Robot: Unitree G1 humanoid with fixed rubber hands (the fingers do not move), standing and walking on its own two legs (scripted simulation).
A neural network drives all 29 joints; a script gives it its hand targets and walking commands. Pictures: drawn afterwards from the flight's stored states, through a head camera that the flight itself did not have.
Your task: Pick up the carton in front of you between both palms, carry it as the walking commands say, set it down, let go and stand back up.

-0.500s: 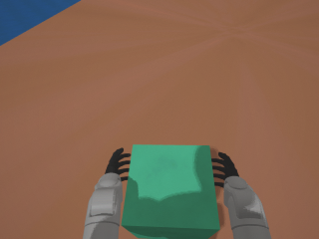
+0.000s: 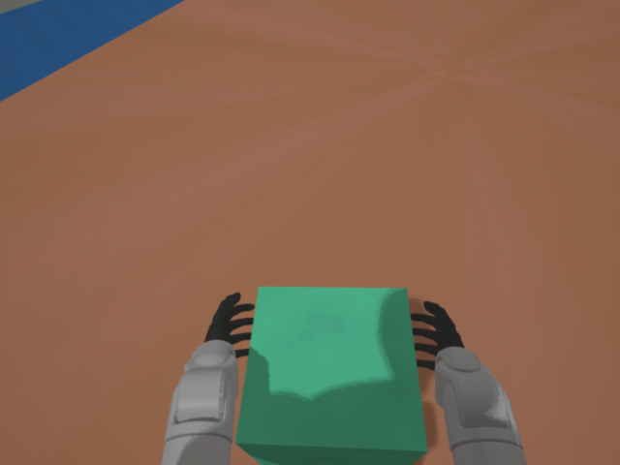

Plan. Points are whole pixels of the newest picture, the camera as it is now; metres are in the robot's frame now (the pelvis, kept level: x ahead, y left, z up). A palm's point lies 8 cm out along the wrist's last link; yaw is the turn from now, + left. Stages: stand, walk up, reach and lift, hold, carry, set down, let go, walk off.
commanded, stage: carry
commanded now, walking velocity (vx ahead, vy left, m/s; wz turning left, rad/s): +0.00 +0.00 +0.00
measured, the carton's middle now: (331, 386) +0.30 +0.00 -0.07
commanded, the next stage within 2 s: hold in 1.08 s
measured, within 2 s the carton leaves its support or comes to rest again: neither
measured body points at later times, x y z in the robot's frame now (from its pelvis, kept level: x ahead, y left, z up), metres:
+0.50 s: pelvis -0.04 +0.01 +0.00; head -0.06 +0.01 +0.45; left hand +0.27 +0.16 +0.04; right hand +0.26 -0.14 +0.03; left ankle -0.06 +0.10 -0.73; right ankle +0.01 -0.11 -0.73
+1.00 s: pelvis -0.04 +0.02 +0.00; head -0.07 +0.02 +0.45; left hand +0.26 +0.17 +0.04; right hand +0.25 -0.13 +0.03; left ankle -0.06 +0.11 -0.73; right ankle +0.01 -0.11 -0.73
